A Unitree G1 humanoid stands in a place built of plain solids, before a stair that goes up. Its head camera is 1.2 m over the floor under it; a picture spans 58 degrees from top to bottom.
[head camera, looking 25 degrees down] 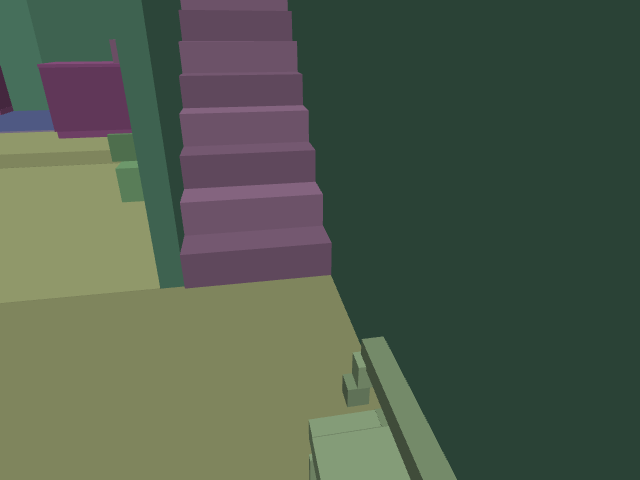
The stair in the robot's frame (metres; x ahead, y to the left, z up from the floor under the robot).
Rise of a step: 0.20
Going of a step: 0.24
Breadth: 0.79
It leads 11 degrees to the left of straight ahead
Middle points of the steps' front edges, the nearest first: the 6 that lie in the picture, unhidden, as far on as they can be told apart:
2.04 0.33 0.20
2.27 0.37 0.40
2.51 0.41 0.59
2.75 0.46 0.79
2.98 0.50 0.99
3.22 0.55 1.18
